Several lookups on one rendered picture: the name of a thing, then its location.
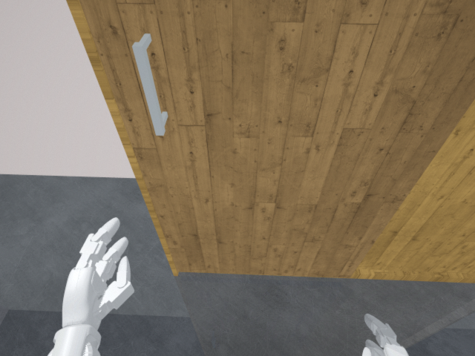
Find handle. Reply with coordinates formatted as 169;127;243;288
132;33;168;136

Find left robot forearm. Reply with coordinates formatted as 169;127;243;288
48;324;101;356

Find wardrobe door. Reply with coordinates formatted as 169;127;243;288
357;100;475;274
79;0;475;278

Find left robot hand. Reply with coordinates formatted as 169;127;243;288
62;217;134;330

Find right robot hand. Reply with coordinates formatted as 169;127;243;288
362;314;409;356

